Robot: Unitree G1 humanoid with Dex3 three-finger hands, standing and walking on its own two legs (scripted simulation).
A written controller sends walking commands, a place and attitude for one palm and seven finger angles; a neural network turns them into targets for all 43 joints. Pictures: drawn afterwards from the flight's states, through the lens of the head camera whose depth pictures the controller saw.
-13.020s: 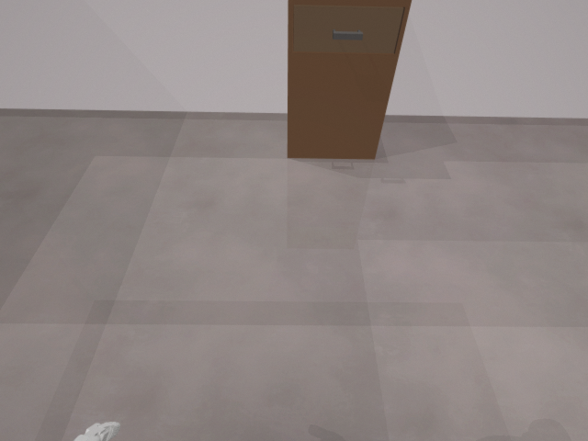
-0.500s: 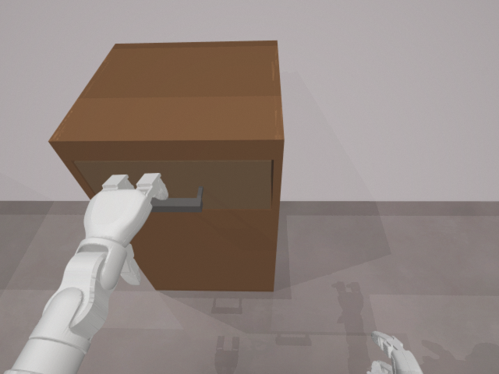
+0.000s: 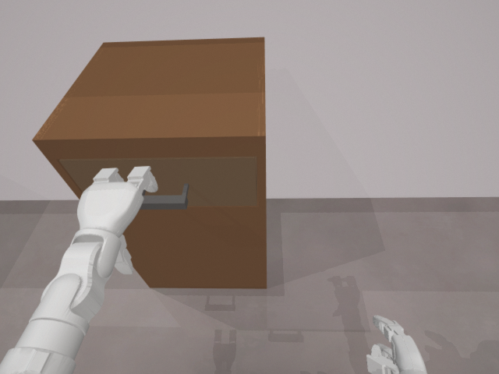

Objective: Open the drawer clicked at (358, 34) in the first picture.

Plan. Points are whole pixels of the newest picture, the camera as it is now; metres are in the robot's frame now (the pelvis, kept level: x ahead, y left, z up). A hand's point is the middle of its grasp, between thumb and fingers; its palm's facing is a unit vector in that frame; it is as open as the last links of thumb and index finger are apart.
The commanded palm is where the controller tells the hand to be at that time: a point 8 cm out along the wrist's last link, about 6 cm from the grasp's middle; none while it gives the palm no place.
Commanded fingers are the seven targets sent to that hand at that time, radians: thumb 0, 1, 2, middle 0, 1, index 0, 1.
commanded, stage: move the hooked fingers above the handle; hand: left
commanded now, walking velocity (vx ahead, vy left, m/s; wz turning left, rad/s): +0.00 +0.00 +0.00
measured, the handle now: (162, 195) +0.49 +0.29 -0.09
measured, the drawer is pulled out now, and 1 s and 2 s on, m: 0.00 0.00 0.00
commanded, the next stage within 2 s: lower the fingers behind the handle in 1.92 s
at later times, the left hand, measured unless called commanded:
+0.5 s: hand (135, 204) +0.38 +0.28 +0.02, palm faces -0.01 -0.01 -1.00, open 13.8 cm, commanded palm +0.36 +0.28 +0.07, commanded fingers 0.00 -0.50 0.30 -0.30 -1.20 -0.30 -1.20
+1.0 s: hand (140, 198) +0.43 +0.30 -0.02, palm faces -0.03 -0.02 -1.00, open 13.8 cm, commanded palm +0.41 +0.29 +0.04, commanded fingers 0.00 -0.50 0.30 -0.30 -1.20 -0.30 -1.20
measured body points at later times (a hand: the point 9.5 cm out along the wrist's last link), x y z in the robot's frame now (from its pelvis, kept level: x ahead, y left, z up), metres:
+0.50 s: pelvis +0.00 -0.01 -0.02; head +0.07 -0.03 +0.43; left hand +0.38 +0.27 +0.07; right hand +0.11 -0.28 -0.15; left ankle -0.03 +0.10 -0.73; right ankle +0.01 -0.10 -0.73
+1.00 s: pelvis +0.01 +0.03 -0.03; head +0.09 +0.02 +0.41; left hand +0.42 +0.29 +0.03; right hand +0.07 -0.24 -0.16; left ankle -0.03 +0.10 -0.73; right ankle +0.01 -0.10 -0.73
